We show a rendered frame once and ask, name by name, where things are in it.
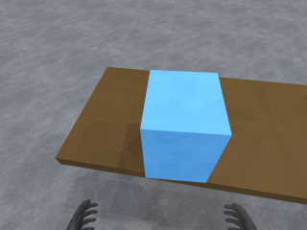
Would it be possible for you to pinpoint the right robot hand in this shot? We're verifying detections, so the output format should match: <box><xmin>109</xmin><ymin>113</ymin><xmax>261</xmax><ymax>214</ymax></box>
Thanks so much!
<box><xmin>224</xmin><ymin>202</ymin><xmax>257</xmax><ymax>230</ymax></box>

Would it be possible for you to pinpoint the left robot hand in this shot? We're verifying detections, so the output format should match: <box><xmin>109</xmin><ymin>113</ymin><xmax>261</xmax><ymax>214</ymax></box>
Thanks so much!
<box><xmin>66</xmin><ymin>199</ymin><xmax>98</xmax><ymax>230</ymax></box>

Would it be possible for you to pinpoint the table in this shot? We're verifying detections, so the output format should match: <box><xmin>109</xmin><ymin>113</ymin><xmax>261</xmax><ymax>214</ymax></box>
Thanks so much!
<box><xmin>56</xmin><ymin>67</ymin><xmax>307</xmax><ymax>205</ymax></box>

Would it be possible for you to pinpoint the carton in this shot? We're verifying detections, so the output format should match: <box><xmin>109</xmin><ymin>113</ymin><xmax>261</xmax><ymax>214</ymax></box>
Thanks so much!
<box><xmin>140</xmin><ymin>70</ymin><xmax>232</xmax><ymax>183</ymax></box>

